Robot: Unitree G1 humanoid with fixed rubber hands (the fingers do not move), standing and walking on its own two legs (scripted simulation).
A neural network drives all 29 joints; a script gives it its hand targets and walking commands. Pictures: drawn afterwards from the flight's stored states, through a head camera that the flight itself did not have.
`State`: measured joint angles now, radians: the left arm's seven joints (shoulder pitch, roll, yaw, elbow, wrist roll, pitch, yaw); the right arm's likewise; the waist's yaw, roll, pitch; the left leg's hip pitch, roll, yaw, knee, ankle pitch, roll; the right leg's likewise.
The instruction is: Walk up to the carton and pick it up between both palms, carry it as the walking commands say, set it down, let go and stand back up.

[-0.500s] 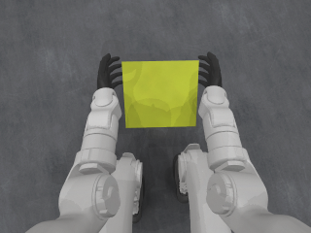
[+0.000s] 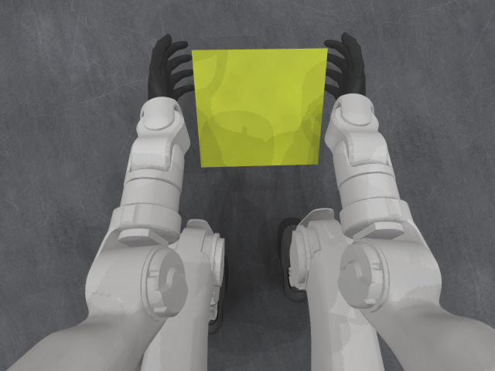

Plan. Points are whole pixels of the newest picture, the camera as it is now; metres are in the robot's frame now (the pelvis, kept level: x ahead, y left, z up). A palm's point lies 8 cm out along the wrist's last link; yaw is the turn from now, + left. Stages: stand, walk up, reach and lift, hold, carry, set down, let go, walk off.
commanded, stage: set down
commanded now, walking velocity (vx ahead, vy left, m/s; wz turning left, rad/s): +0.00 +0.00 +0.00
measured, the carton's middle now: (255, 101) +0.52 -0.04 -0.22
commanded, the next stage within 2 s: none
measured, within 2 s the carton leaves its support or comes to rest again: neither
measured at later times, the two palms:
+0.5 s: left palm (181, 103) +0.52 +0.09 -0.19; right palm (340, 89) +0.51 -0.18 -0.19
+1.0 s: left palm (183, 101) +0.52 +0.09 -0.21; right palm (340, 85) +0.53 -0.19 -0.20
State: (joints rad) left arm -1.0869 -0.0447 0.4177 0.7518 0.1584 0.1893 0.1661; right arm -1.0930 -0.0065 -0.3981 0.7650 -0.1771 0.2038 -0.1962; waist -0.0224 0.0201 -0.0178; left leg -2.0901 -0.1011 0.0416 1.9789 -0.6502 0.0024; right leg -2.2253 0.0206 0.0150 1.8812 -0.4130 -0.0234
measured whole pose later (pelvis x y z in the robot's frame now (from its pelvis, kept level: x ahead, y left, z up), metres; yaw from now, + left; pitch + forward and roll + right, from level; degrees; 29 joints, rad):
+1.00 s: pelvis -0.01 +0.00 -0.07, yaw +0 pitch +39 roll +2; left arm -1.30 0.03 0.39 0.85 0.16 0.19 0.12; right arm -1.39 -0.22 -0.38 1.04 -0.08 0.18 -0.09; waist -0.05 -0.01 0.21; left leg -2.23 -0.12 0.05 2.23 -0.68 0.00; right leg -2.36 0.01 0.01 2.11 -0.42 -0.01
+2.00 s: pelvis +0.01 +0.00 -0.07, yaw +0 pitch +42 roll +1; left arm -1.33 0.03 0.42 0.87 0.20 0.13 0.06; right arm -1.40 -0.23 -0.47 1.05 -0.13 0.11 -0.01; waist -0.05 -0.01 0.21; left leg -2.25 -0.14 0.03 2.23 -0.71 0.00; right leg -2.38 0.00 0.00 2.12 -0.47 -0.01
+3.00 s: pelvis -0.01 +0.00 -0.05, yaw +0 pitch +39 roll +1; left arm -1.29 0.28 0.07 0.93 -0.17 0.08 0.15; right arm -1.30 -0.34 -0.17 1.03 0.19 0.02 -0.10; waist -0.03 0.01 0.25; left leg -2.20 -0.13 0.03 2.17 -0.66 0.00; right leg -2.32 0.01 0.00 2.05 -0.41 -0.01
